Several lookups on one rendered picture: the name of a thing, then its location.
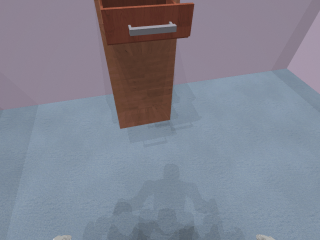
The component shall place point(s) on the cabinet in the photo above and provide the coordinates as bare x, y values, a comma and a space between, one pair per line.
141, 76

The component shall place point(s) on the handle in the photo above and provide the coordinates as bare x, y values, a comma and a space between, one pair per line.
154, 29

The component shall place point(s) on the drawer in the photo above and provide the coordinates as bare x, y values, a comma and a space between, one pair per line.
118, 14

